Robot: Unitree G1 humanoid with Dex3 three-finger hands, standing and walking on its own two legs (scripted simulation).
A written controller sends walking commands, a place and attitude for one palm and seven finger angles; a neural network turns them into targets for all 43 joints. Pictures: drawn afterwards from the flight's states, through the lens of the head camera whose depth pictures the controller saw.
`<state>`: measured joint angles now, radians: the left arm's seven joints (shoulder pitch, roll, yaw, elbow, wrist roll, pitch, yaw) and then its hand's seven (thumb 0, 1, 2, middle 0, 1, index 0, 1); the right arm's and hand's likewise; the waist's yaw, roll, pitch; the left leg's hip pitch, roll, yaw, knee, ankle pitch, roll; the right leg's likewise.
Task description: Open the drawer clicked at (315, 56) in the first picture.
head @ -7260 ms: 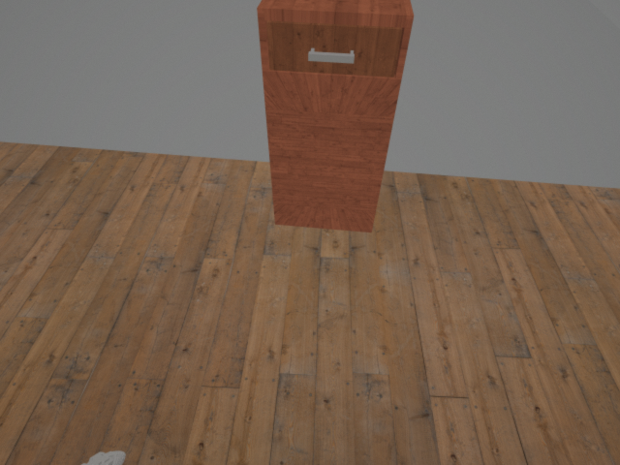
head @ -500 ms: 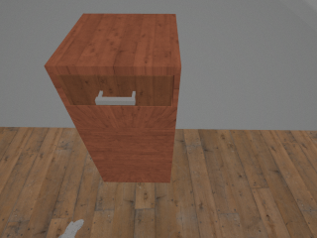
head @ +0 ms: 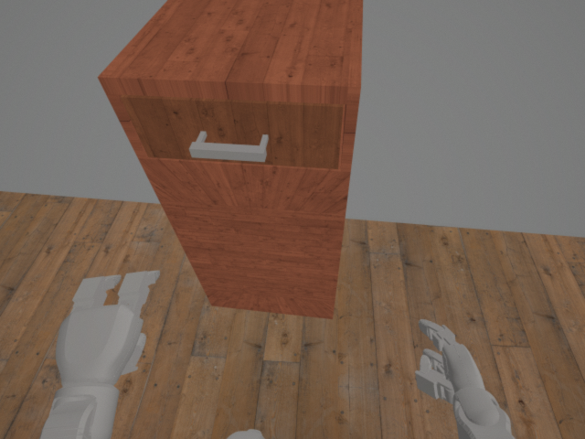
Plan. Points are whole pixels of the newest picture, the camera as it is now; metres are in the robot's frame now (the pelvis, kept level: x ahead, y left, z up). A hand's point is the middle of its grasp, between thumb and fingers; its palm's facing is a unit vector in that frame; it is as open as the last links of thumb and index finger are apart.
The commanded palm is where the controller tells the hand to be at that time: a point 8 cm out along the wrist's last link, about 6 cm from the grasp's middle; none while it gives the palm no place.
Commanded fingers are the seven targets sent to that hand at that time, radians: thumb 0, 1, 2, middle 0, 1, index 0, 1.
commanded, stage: raise the hand with hooked fingers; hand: left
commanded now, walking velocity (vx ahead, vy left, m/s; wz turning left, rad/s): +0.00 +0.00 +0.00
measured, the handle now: (230, 144) +0.57 +0.21 +0.06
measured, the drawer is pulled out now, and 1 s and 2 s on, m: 0.00 0.00 0.00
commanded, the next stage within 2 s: move the hooked fingers above the handle in 1.28 s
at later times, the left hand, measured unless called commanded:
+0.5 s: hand (122, 263) +0.28 +0.26 +0.10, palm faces +0.10 -0.09 -0.99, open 12.6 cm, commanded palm +0.25 +0.26 +0.17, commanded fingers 0.00 -0.43 0.33 -0.29 -1.15 -0.29 -1.15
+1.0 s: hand (107, 194) +0.33 +0.27 +0.18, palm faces +0.05 -0.06 -1.00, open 13.8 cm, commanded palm +0.29 +0.27 +0.23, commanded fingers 0.00 -0.50 0.30 -0.30 -1.20 -0.30 -1.20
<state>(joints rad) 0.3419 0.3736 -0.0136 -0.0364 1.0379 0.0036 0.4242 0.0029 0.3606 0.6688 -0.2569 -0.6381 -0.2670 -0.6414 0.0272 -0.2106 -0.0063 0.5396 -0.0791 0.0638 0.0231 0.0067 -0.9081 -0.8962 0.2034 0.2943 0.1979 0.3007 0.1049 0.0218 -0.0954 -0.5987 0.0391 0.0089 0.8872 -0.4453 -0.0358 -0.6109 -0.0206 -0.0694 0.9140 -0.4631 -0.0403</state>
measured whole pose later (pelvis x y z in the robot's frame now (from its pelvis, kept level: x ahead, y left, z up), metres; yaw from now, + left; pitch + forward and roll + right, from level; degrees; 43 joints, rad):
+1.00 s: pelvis +0.01 +0.03 +0.05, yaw +0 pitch +0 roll +0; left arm -0.17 0.53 -0.03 0.03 0.88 0.06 -0.06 0.00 -0.49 0.30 -0.31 -1.20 -0.32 -1.20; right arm 0.12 -0.25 0.02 0.64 0.02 0.12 -0.01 0.01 -0.91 -0.90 0.21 0.29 0.20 0.30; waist 0.08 0.09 0.00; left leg -0.19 0.00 0.03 0.42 -0.24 0.01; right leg -0.20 -0.04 -0.06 0.44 -0.25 0.00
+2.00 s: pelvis +0.01 +0.02 +0.05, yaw -1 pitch +5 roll +1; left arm -0.42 0.48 -0.10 0.38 0.94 -0.01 0.03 0.00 -0.49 0.30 -0.31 -1.20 -0.32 -1.20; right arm 0.21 -0.27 -0.03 0.67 0.03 0.11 -0.03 0.01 -0.91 -0.90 0.20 0.29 0.20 0.30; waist 0.03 0.06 -0.03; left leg -0.29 0.01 0.04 0.47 -0.26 0.00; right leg -0.31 -0.03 -0.04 0.50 -0.27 0.00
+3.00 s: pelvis +0.02 +0.03 +0.03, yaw -2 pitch +15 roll +0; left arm -0.89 0.47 -0.06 1.02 1.07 -0.02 0.21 0.00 -0.49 0.30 -0.35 -1.23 -0.34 -1.21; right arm 0.38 -0.27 -0.06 0.71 0.01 0.11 -0.01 0.00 -0.91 -0.90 0.20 0.29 0.20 0.30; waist -0.10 0.05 -0.11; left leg -0.55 0.03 0.06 0.62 -0.33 0.00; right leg -0.56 -0.01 -0.03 0.62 -0.31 0.00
